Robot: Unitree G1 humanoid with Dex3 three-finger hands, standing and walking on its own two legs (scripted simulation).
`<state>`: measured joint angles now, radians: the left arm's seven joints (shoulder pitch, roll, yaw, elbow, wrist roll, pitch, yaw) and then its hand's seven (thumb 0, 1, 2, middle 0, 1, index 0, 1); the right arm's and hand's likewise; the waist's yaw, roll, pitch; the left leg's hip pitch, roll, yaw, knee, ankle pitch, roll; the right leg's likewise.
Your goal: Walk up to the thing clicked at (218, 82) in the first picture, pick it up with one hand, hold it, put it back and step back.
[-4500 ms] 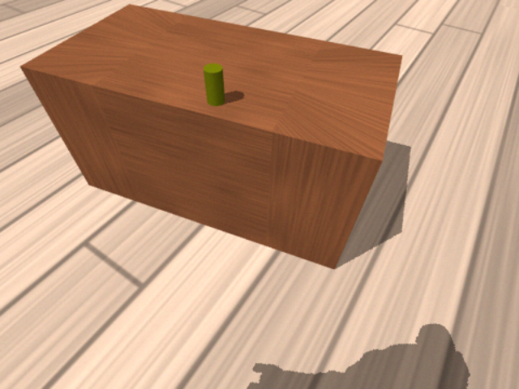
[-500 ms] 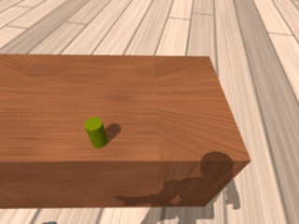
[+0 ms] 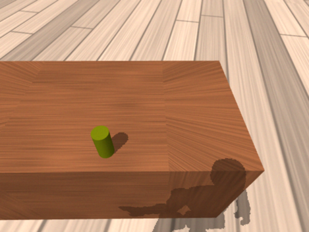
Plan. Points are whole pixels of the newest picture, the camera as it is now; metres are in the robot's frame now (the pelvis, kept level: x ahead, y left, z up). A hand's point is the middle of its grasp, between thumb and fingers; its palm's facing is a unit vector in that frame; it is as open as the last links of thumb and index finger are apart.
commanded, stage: stand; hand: left
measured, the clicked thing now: (103, 142) +0.41 +0.18 -0.07
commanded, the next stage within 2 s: rise first in 1.80 s
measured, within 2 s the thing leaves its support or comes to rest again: neither
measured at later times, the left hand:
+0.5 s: hand out of the picture +0.08 +0.26 -0.15, palm faces -0.01 -0.94 -0.35, open 7.4 cm
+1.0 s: hand out of the picture +0.08 +0.25 -0.15, palm faces -0.01 -0.93 -0.36, open 7.4 cm
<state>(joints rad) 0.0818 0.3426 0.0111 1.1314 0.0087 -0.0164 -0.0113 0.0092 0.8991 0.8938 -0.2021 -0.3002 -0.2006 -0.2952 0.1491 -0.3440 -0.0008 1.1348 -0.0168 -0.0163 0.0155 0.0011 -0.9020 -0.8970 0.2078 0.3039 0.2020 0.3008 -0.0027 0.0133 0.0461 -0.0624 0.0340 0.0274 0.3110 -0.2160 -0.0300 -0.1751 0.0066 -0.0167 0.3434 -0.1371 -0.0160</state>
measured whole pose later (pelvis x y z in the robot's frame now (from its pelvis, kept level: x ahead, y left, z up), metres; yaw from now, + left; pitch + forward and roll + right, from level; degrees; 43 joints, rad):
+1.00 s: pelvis +0.01 +0.00 +0.00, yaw +1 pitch -2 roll +0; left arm 0.10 0.35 0.00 1.14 0.01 -0.01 0.00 0.01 0.90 0.89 -0.20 -0.30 -0.20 -0.30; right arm 0.14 -0.35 0.00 1.13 -0.01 -0.01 0.01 0.00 -0.90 -0.90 0.21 0.30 0.20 0.30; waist 0.00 0.02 0.04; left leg -0.05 0.04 0.01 0.30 -0.22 -0.04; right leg -0.16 0.01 -0.03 0.34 -0.15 -0.02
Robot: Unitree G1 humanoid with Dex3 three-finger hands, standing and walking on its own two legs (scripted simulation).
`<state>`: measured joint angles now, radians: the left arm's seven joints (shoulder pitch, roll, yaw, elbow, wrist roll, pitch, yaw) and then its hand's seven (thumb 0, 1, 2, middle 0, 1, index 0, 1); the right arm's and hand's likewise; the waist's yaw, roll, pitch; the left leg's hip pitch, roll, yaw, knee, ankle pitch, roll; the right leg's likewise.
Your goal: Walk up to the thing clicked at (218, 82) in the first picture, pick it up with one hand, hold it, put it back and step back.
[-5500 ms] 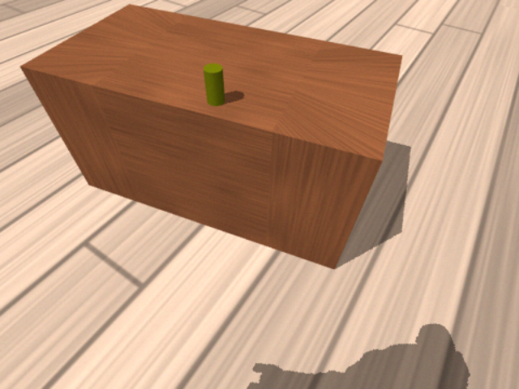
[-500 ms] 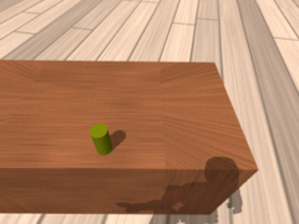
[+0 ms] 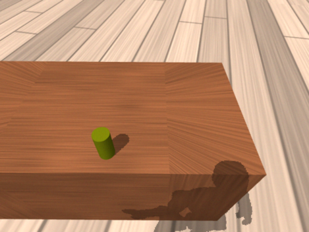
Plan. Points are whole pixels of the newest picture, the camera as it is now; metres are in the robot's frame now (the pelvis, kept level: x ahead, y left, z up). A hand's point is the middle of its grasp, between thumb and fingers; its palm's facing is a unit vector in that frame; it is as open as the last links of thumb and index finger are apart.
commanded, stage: stand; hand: left
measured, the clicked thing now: (104, 144) +0.40 +0.18 -0.07
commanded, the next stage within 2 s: rise first in 0.80 s
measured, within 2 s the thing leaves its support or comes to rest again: neither
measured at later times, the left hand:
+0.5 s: hand out of the picture +0.08 +0.25 -0.15, palm faces -0.01 -0.93 -0.36, open 7.4 cm
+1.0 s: hand out of the picture +0.11 +0.25 -0.15, palm faces +0.07 -0.94 -0.34, open 8.1 cm
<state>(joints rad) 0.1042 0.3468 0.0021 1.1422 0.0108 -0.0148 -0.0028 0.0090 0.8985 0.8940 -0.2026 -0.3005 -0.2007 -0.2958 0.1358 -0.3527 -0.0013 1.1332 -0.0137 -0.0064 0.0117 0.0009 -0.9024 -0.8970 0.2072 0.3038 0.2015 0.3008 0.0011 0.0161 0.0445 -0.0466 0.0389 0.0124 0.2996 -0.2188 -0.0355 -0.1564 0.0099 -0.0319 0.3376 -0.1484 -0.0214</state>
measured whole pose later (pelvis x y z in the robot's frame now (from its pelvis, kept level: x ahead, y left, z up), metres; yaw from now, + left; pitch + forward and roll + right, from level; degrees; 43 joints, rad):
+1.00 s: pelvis -0.01 +0.00 +0.00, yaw +0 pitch -1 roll +0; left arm 0.11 0.32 0.02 0.99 -0.06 -0.06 0.03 0.01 0.83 0.82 -0.16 -0.24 -0.15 -0.24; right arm 0.13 -0.33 -0.01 1.00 0.06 -0.07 -0.02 0.01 -0.83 -0.83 0.16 0.24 0.16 0.24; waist -0.01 0.01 0.08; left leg -0.11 0.04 0.00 0.38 -0.25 -0.03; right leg -0.21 0.00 -0.04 0.41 -0.18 -0.02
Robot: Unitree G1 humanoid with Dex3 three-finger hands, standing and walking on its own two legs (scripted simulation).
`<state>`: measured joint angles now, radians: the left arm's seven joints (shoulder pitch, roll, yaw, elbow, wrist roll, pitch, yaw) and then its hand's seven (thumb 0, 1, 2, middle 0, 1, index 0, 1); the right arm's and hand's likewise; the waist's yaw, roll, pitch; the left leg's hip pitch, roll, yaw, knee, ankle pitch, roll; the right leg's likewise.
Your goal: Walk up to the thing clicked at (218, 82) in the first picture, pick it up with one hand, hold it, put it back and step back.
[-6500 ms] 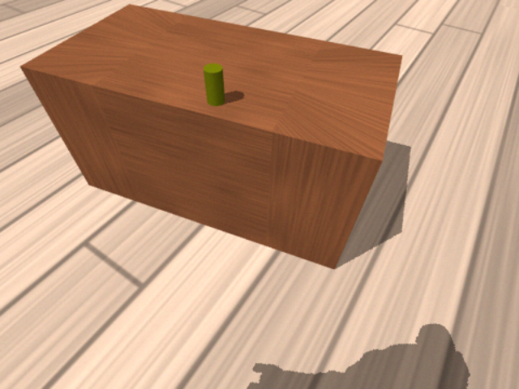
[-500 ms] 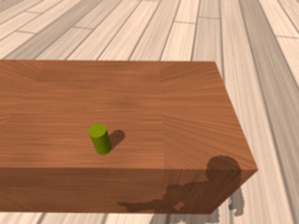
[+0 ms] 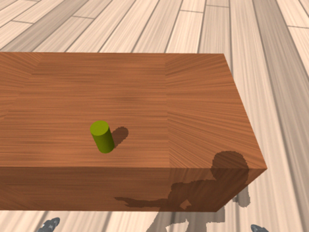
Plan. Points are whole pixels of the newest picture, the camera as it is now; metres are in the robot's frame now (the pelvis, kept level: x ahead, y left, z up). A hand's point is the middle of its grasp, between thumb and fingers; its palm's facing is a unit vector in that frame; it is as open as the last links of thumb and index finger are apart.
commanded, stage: rise first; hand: left
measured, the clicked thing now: (103, 137) +0.41 +0.18 -0.07
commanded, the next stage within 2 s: go down in 1.24 s
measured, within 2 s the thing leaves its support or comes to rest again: neither
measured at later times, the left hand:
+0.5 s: hand (53, 207) +0.19 +0.26 -0.04, palm faces +0.22 -0.92 -0.32, open 16.7 cm
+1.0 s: hand (34, 199) +0.19 +0.27 +0.04, palm faces +0.26 -0.89 -0.37, open 17.7 cm
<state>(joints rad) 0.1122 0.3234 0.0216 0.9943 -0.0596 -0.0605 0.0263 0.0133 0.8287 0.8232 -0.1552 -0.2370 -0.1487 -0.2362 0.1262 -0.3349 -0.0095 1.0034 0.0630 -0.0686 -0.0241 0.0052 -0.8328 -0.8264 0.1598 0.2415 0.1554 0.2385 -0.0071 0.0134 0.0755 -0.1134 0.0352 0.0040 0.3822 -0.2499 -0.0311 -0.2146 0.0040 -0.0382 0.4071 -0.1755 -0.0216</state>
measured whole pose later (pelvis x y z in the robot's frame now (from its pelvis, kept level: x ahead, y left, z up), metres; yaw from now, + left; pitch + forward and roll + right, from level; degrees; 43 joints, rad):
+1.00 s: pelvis +0.01 +0.02 +0.00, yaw +1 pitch -4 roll +0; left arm 0.46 0.29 0.17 -0.03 -0.04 -0.13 0.04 -0.01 -0.57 0.05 -0.04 -0.03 -0.03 -0.04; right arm 0.25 -0.24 -0.15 0.60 0.02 -0.09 -0.05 -0.01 0.51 -0.05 0.06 0.06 0.05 0.05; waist 0.04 0.06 0.05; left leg -0.04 0.01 0.00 0.37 -0.27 0.00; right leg -0.13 -0.02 -0.04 0.37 -0.18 0.01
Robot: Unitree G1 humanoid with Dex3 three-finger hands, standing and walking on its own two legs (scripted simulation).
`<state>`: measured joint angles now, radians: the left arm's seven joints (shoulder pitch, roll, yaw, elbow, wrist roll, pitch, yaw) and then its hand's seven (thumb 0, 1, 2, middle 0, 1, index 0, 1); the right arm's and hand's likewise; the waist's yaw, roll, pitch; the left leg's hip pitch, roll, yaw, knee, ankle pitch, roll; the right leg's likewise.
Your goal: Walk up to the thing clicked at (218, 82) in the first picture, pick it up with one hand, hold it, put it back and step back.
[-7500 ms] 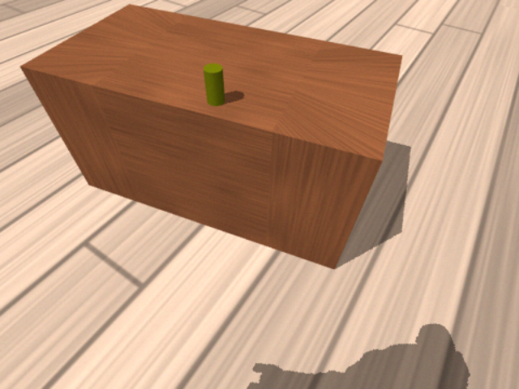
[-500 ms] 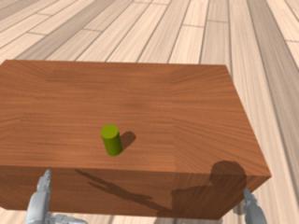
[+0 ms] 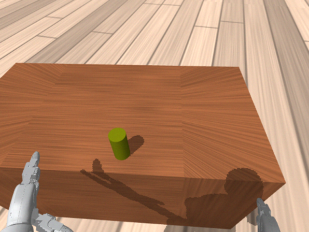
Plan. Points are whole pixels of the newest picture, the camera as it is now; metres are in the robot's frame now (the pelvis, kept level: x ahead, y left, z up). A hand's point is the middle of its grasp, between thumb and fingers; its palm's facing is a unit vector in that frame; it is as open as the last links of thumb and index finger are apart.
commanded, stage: rise first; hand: left
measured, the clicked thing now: (119, 144) +0.40 +0.15 -0.07
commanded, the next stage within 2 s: go down in 0.24 s
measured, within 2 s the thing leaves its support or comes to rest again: neither
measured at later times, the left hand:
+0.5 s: hand (57, 208) +0.17 +0.24 +0.01, palm faces +0.29 -0.90 -0.33, open 17.6 cm
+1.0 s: hand (43, 170) +0.24 +0.30 +0.04, palm faces +0.20 -0.97 -0.15, open 17.6 cm
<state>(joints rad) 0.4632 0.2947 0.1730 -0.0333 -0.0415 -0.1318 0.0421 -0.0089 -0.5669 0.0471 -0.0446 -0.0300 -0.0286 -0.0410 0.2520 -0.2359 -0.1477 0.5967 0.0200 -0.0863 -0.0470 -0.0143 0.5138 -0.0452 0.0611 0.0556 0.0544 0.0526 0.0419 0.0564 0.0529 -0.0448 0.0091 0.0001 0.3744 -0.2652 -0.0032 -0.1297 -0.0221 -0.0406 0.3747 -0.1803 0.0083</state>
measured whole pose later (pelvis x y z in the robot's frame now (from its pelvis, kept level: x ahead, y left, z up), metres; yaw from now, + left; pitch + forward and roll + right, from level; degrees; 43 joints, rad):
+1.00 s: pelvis -0.01 +0.01 -0.01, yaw +0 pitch +1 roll -1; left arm 0.06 0.38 0.39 0.44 -0.21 -0.24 -0.29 -0.01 -0.59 0.03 -0.06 -0.05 -0.06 -0.04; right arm 0.18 -0.23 -0.10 0.77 0.03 -0.10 -0.06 -0.01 0.50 -0.05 0.06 0.05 0.05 0.05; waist 0.01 0.02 -0.02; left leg -0.22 0.00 0.01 0.51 -0.31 0.01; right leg -0.30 -0.03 -0.03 0.48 -0.20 0.02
